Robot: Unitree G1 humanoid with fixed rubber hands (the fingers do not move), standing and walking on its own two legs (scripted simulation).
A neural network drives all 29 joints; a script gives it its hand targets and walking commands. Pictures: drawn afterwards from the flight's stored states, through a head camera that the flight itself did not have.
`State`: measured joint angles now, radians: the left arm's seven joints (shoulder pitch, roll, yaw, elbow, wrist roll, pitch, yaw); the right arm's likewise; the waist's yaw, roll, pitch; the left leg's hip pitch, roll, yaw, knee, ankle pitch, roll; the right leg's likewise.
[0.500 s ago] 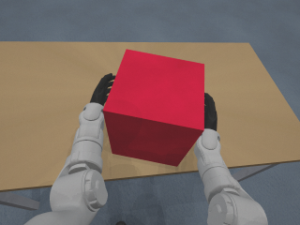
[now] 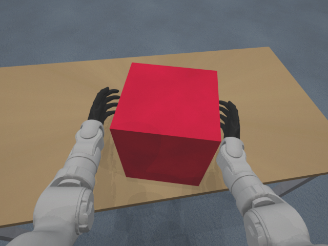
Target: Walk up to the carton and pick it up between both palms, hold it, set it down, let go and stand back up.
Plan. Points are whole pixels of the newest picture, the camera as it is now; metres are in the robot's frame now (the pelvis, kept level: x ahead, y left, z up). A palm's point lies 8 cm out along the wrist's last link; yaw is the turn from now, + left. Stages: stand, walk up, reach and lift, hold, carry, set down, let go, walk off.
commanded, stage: set down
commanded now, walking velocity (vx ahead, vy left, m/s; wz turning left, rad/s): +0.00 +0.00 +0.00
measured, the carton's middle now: (167, 128) +0.40 +0.01 +0.03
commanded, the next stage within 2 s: none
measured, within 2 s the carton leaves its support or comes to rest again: neither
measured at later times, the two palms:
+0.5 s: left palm (84, 91) +0.41 +0.19 +0.15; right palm (251, 106) +0.37 -0.17 +0.15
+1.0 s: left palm (71, 86) +0.40 +0.21 +0.18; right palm (256, 108) +0.36 -0.17 +0.16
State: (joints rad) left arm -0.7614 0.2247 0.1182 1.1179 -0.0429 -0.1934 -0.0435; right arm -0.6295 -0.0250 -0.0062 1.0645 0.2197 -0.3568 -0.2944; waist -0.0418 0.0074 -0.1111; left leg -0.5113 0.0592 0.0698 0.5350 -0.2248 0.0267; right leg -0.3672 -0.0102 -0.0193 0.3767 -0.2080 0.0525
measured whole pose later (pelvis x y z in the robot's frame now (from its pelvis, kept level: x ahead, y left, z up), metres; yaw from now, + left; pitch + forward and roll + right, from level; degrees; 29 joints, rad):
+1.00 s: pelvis -0.02 -0.02 +0.01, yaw +0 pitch -4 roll -1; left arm -0.82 0.43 0.09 0.71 -0.16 0.41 -0.12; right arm -0.65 -0.11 0.05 0.53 0.39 0.32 -0.35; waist -0.06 -0.06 0.05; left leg -0.14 0.05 0.07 0.38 -0.16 0.00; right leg -0.03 -0.01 -0.01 0.28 -0.17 0.03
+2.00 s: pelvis +0.00 -0.01 +0.01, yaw +0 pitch -6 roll -1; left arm 0.05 0.32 0.08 0.12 -0.20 0.14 -0.13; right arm 0.21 -0.01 0.06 0.01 0.17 0.08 -0.28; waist 0.05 -0.03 0.09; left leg -0.10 0.04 0.08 0.40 -0.20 0.00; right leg 0.01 -0.02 0.01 0.30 -0.21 0.03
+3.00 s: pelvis +0.01 -0.02 +0.01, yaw -1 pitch -7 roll +0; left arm 0.29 0.29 -0.01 0.29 -0.14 -0.04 -0.10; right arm 0.36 -0.06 0.04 0.31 0.07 -0.17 -0.14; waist 0.06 -0.02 0.08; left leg -0.04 0.03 0.08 0.37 -0.21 0.00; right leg 0.03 -0.02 0.02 0.33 -0.24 0.02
